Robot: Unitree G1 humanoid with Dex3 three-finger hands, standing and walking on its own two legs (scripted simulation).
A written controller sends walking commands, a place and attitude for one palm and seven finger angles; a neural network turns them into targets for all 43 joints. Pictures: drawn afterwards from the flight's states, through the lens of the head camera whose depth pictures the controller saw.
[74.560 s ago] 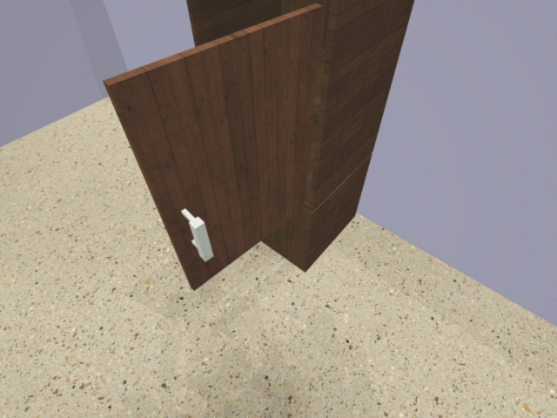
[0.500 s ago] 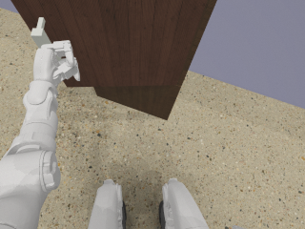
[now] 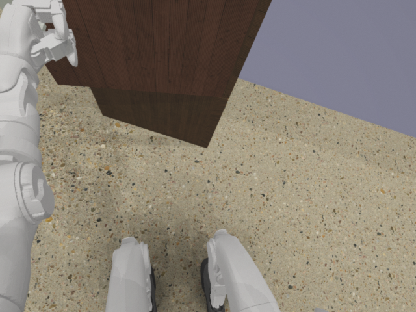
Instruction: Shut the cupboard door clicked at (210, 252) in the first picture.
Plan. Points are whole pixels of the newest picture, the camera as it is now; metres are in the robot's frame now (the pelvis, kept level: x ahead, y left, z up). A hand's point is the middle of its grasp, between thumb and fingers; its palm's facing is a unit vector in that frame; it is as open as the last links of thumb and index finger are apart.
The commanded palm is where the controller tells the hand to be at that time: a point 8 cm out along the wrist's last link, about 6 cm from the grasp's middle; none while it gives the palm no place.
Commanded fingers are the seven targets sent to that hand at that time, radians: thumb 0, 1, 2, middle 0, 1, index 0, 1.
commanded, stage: push the door shut along its arc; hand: left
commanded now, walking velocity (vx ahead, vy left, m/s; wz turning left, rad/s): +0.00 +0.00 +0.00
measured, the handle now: (24, 10) +0.63 +0.25 +0.07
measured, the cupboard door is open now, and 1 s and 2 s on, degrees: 16 13 13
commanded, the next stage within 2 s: pull the fist back off the door in 0.18 s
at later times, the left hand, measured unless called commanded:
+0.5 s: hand (88, 28) +0.61 +0.15 +0.06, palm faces +0.14 -0.99 -0.07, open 3.0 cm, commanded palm +0.57 +0.17 +0.07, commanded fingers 0.00 0.90 0.90 -1.30 -1.50 -1.30 -1.50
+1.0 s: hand (81, 76) +0.51 +0.16 +0.06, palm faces +0.10 -1.00 -0.01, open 3.1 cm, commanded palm +0.49 +0.19 +0.07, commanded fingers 0.00 0.90 0.90 -1.30 -1.50 -1.30 -1.50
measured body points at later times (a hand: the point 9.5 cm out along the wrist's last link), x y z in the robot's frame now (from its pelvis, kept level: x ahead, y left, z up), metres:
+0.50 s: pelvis +0.01 +0.00 +0.00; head +0.22 +0.02 +0.39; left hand +0.60 +0.21 +0.06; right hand -0.03 -0.22 -0.11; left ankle +0.06 +0.11 -0.56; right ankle +0.04 -0.12 -0.56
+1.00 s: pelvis +0.02 -0.01 +0.03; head +0.17 +0.02 +0.45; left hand +0.50 +0.21 +0.06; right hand +0.08 -0.28 -0.08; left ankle +0.06 +0.11 -0.56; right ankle +0.04 -0.12 -0.56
